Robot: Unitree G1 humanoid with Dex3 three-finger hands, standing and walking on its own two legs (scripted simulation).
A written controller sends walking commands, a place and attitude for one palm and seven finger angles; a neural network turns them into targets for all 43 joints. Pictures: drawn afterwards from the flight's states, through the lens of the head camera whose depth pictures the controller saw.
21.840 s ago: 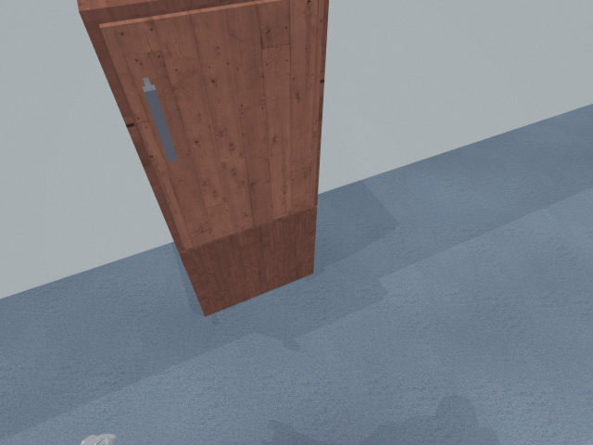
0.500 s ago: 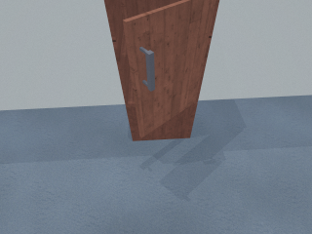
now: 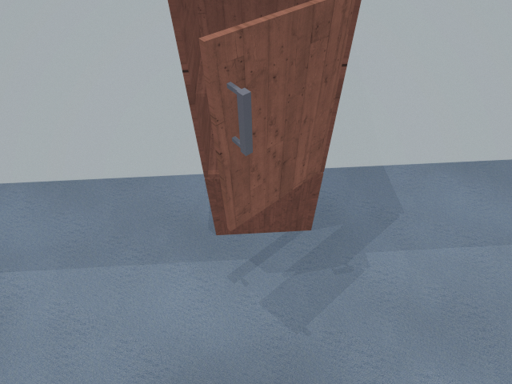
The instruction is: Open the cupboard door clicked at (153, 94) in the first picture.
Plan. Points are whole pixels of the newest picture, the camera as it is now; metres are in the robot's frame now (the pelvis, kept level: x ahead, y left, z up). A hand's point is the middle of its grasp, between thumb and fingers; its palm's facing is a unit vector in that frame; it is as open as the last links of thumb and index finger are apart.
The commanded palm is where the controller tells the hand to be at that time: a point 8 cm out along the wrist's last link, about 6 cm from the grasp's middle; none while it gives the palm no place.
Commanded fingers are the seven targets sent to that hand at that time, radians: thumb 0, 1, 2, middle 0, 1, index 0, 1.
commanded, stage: walk to a spot facing it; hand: left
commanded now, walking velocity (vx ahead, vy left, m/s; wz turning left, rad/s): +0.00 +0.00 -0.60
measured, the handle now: (239, 120) +0.61 +0.07 +0.07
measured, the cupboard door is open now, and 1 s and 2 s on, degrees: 36 36 36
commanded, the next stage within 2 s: none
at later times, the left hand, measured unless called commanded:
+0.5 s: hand out of the picture +0.08 +0.19 -0.18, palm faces -0.14 -0.95 -0.26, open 7.4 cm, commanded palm none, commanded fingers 0.00 0.90 0.90 -0.20 -0.30 -0.20 -0.30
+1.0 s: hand out of the picture +0.12 +0.20 -0.19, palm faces -0.37 -0.90 -0.22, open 7.4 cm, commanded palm none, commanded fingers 0.00 0.90 0.90 -0.20 -0.30 -0.20 -0.30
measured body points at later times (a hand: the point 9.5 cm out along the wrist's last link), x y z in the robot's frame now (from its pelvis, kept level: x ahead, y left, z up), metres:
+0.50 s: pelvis -0.02 +0.00 -0.02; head +0.01 -0.03 +0.42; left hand +0.08 +0.24 -0.16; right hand -0.04 -0.25 -0.19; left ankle -0.01 +0.14 -0.75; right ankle -0.04 -0.09 -0.74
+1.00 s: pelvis -0.03 +0.03 -0.01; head +0.03 +0.03 +0.43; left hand +0.14 +0.25 -0.17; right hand -0.02 -0.25 -0.14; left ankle +0.02 +0.15 -0.75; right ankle -0.07 -0.09 -0.70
